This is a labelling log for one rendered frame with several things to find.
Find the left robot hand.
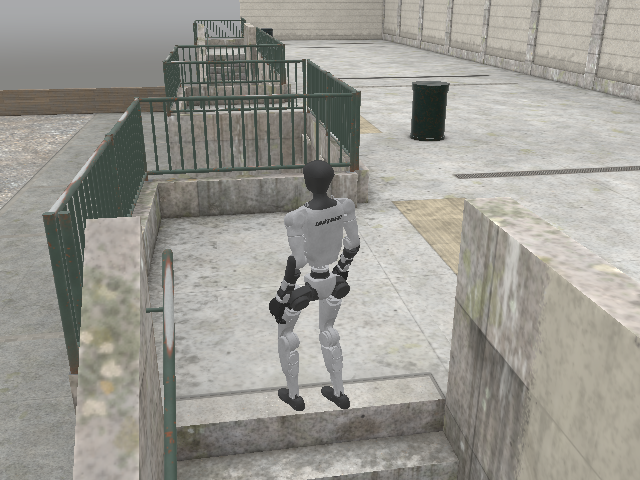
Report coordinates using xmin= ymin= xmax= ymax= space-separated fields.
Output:
xmin=269 ymin=297 xmax=292 ymax=324

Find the robot left upper arm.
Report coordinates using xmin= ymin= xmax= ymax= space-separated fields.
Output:
xmin=284 ymin=208 xmax=307 ymax=269

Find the right robot hand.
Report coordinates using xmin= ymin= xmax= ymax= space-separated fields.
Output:
xmin=332 ymin=265 xmax=349 ymax=280

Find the right robot forearm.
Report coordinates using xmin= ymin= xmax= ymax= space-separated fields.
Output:
xmin=337 ymin=238 xmax=360 ymax=272

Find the robot right shin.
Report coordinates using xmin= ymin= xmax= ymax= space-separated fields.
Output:
xmin=321 ymin=328 xmax=344 ymax=397

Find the robot right upper arm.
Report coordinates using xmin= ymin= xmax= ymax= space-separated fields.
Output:
xmin=334 ymin=198 xmax=360 ymax=250

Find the right robot foot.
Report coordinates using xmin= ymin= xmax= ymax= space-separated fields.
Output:
xmin=321 ymin=386 xmax=350 ymax=409

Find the left robot forearm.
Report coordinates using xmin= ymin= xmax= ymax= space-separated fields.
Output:
xmin=276 ymin=256 xmax=301 ymax=304

